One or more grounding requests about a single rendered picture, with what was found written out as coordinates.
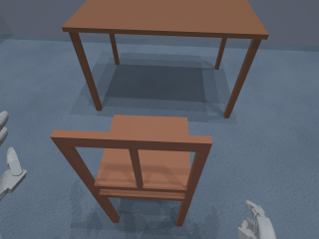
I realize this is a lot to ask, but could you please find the table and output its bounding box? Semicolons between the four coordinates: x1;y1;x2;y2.
62;0;269;119

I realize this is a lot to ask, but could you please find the chair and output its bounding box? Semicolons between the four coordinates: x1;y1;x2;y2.
50;115;212;227

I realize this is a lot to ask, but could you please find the left robot hand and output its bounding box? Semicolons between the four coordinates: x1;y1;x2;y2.
0;111;27;201

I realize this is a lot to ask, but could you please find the right robot hand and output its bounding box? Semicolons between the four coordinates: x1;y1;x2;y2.
238;200;277;239

